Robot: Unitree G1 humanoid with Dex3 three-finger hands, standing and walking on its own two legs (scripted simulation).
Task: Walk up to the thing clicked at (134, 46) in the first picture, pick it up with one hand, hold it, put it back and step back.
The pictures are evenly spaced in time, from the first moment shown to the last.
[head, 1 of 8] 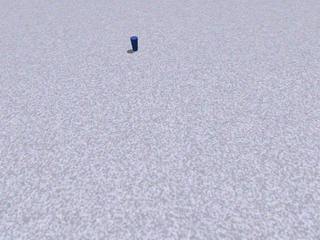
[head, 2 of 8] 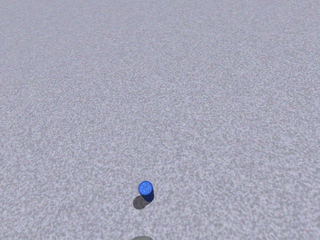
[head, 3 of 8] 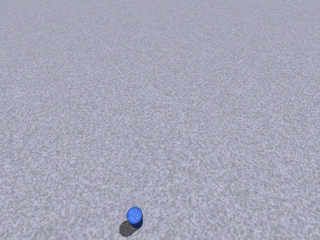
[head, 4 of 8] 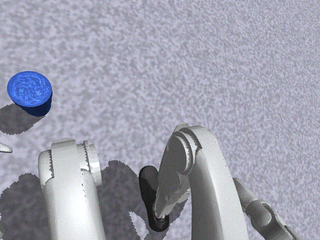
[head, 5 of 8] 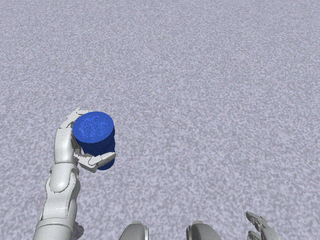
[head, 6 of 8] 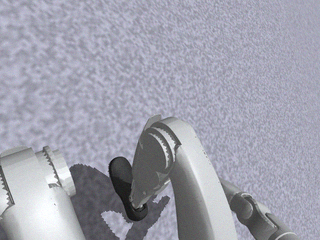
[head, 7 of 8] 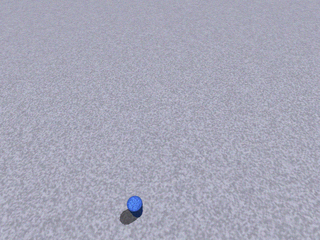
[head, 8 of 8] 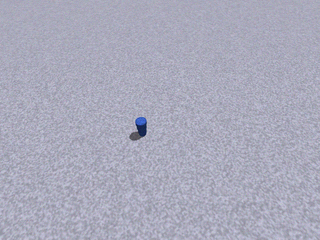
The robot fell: no
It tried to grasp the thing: yes
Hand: left
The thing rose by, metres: 0.69
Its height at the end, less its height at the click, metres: +0.00
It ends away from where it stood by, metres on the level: 0.04
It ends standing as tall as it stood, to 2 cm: yes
